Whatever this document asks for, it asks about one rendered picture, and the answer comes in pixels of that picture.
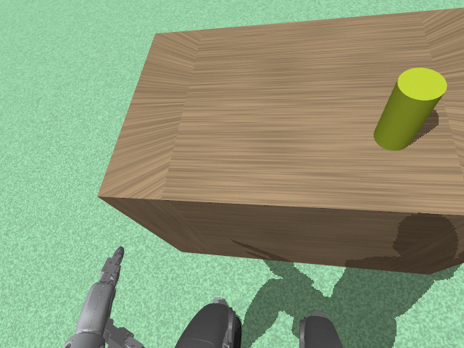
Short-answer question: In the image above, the left robot arm can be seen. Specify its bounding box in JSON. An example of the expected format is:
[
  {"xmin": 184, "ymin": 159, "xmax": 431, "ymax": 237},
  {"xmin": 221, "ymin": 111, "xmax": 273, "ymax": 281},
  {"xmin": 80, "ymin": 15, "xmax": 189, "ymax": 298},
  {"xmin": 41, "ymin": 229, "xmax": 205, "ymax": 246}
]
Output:
[{"xmin": 63, "ymin": 333, "xmax": 105, "ymax": 348}]

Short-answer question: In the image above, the left robot hand can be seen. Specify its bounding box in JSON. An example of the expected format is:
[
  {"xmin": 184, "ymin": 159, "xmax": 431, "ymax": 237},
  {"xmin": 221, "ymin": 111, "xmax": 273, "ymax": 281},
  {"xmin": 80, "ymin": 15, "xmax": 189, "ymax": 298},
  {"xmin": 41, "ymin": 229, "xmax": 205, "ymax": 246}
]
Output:
[{"xmin": 75, "ymin": 246, "xmax": 145, "ymax": 348}]

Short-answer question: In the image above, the can can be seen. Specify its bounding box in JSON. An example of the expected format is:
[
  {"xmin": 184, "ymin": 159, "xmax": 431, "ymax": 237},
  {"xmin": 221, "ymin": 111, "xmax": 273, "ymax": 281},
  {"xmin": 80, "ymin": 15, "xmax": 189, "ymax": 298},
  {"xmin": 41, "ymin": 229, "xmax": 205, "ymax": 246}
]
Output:
[{"xmin": 373, "ymin": 67, "xmax": 447, "ymax": 151}]

